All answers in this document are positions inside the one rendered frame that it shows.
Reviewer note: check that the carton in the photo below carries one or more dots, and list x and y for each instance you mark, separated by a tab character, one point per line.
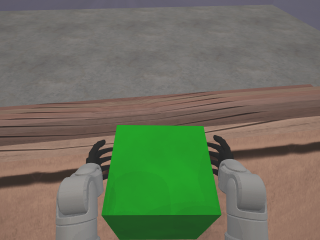
160	183

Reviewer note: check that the left robot hand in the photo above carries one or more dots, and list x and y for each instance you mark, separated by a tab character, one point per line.
95	153

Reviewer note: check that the left robot forearm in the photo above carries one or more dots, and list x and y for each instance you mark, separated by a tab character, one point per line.
77	204

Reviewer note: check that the right robot hand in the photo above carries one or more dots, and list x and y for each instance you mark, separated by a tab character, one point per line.
224	152

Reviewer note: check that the right robot forearm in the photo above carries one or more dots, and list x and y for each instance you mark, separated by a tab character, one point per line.
246	202

